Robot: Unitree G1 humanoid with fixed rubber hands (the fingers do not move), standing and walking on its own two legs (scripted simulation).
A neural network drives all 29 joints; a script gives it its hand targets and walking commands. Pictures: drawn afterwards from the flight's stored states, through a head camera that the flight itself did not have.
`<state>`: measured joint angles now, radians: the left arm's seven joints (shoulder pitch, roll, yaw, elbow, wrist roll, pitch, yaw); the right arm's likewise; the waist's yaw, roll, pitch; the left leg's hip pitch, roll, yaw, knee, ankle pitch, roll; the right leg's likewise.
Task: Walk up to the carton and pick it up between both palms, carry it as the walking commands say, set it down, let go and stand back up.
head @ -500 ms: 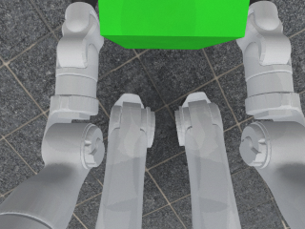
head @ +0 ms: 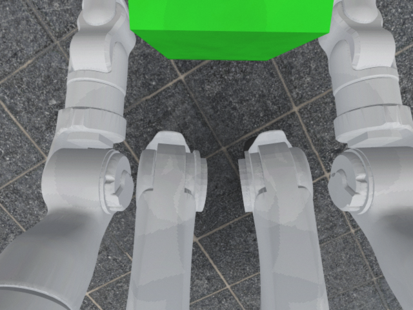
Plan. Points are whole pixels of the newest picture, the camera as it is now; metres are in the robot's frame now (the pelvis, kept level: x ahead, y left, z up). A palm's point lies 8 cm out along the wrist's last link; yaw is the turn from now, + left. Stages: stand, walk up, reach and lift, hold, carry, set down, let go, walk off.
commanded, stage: set down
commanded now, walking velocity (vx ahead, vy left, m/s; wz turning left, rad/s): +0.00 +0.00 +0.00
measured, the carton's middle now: (223, 1) +0.53 +0.00 -0.24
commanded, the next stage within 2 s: none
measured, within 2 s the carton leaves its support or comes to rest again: rests again in 1.30 s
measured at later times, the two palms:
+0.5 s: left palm out of the picture +0.53 +0.15 -0.17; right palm out of the picture +0.53 -0.16 -0.17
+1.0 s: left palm out of the picture +0.53 +0.15 -0.17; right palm out of the picture +0.53 -0.16 -0.17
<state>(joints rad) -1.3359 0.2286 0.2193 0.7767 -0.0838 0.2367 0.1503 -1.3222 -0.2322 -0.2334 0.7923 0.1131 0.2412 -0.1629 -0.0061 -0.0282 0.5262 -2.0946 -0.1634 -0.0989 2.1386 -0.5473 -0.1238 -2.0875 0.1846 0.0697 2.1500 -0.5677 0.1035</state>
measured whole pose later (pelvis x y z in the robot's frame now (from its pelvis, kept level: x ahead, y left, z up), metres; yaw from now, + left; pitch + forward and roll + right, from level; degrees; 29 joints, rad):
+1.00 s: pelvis +0.00 +0.00 -0.03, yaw +0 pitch +29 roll +0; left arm -1.36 0.22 0.27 0.97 -0.04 0.17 0.11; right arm -1.34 -0.22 -0.27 0.96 0.05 0.17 -0.13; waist 0.00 -0.03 0.43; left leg -2.16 -0.12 -0.07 2.22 -0.56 -0.10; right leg -2.17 0.15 0.05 2.23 -0.57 0.08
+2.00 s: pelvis +0.01 +0.00 -0.01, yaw +0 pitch +30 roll +0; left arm -1.27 0.38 0.07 0.89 -0.26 0.06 0.15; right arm -1.24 -0.35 -0.07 0.85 0.24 0.06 -0.14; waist -0.02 0.01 0.53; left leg -2.15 -0.10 -0.05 2.18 -0.55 -0.07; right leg -2.15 0.09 0.04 2.19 -0.58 0.05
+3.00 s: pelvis +0.00 +0.00 +0.18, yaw +0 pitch +24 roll +0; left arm -1.11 0.36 0.19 0.48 -0.16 0.36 0.11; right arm -1.11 -0.35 -0.18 0.49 0.18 0.36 -0.09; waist -0.01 0.00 0.52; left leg -1.50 -0.06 -0.06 1.53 -0.45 -0.04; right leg -1.50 0.07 0.05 1.54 -0.46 0.03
